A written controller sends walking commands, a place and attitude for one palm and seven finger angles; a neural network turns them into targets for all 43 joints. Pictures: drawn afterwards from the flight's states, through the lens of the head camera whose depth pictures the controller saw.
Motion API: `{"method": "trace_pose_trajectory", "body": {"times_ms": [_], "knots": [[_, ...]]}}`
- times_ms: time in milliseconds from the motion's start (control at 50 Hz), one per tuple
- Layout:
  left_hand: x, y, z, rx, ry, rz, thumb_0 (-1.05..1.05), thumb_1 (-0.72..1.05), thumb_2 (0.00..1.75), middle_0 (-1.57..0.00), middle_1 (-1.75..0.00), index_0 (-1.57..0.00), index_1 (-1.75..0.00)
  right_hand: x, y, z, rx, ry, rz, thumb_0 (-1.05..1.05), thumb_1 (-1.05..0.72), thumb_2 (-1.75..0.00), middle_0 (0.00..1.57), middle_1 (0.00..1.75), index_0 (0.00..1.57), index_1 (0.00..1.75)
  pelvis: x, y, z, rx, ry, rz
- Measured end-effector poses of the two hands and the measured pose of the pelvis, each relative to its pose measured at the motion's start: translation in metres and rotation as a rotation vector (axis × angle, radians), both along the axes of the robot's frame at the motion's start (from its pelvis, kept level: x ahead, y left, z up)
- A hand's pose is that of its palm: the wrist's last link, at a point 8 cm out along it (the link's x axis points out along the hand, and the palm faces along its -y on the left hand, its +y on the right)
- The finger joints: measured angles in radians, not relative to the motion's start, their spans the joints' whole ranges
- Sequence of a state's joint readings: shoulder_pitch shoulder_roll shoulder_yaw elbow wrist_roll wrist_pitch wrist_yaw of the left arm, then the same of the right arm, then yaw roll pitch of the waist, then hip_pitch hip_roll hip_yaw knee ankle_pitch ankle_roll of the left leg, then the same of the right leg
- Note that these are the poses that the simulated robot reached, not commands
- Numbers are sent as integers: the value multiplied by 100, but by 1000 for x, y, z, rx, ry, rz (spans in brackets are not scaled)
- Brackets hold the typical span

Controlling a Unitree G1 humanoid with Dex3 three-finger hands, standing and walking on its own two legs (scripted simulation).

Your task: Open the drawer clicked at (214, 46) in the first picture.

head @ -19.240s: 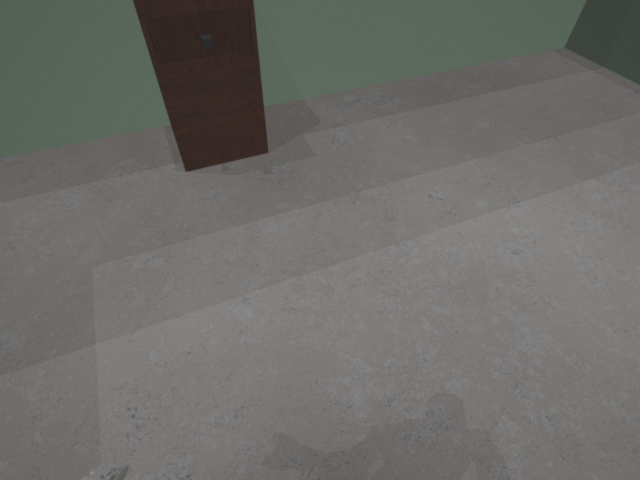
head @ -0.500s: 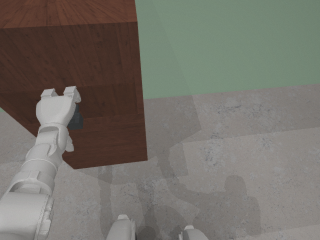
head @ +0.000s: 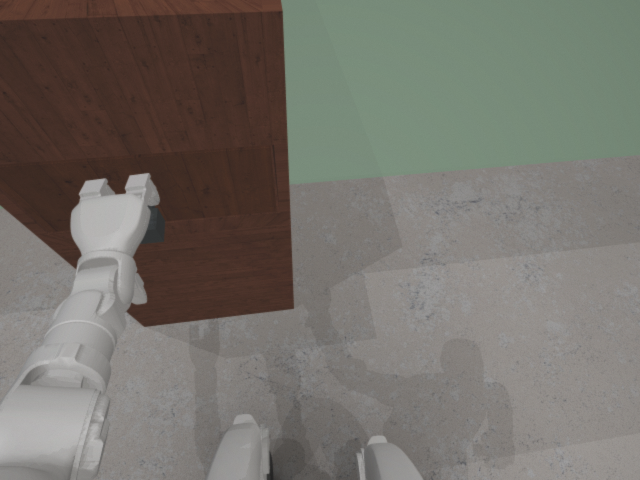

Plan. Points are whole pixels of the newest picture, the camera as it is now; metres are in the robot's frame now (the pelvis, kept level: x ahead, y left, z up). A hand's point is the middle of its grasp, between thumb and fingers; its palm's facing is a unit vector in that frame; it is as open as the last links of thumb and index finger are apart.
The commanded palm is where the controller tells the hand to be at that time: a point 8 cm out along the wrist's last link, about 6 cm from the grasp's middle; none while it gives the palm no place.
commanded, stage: lower the fingers behind the handle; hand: left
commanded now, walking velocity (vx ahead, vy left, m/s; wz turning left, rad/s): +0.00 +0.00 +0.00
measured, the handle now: (148, 215) +0.49 +0.26 -0.06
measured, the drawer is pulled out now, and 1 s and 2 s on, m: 0.00 0.00 0.00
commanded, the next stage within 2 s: close the thumb around the handle in 1.10 s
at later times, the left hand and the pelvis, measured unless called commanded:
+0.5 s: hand (142, 248) +0.44 +0.26 -0.06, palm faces -0.05 -0.03 -1.00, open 13.9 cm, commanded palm +0.43 +0.24 -0.01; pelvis -0.01 +0.00 -0.02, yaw -1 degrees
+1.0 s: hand (144, 248) +0.44 +0.26 -0.07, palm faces -0.05 -0.03 -1.00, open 13.9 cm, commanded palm +0.43 +0.24 -0.02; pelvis -0.01 -0.01 -0.04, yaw -1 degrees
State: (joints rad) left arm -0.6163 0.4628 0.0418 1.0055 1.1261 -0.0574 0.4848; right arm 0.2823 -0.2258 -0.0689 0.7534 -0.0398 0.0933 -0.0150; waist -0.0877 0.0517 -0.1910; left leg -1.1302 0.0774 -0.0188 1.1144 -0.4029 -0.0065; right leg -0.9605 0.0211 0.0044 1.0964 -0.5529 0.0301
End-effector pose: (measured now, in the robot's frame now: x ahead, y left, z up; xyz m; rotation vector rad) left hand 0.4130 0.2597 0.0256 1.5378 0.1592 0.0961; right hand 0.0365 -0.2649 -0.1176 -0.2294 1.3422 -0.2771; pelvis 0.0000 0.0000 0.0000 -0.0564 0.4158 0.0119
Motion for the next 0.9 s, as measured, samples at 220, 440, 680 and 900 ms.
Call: {"method": "trace_pose_trajectory", "body": {"times_ms": [220,440,680,900], "knots": [[3,-5,-7,-1,-1,-11,0,-49,30,-31,-120,-32,-120,-3,2,-5,-6,-21,10,0,-91,-90,21,30,20,30,-8,1,-8,-5,12,-3],[6,-5,-25,-2,13,2,0,-49,30,-31,-120,-31,-120,-15,-2,-17,-15,1,9,0,-91,-90,21,30,20,30,-13,-1,-20,-6,38,-7],[9,-4,-42,3,-14,-1,0,-49,30,-32,-120,-31,-120,-19,-5,-33,-18,31,17,0,-91,-90,21,30,20,30,-15,-4,-35,-9,70,-8],[12,-5,-43,2,3,19,0,-49,30,-32,-120,-30,-120,-12,-2,-38,-2,17,18,0,-91,-90,20,30,20,30,-15,-5,-37,-8,70,-14]]}}
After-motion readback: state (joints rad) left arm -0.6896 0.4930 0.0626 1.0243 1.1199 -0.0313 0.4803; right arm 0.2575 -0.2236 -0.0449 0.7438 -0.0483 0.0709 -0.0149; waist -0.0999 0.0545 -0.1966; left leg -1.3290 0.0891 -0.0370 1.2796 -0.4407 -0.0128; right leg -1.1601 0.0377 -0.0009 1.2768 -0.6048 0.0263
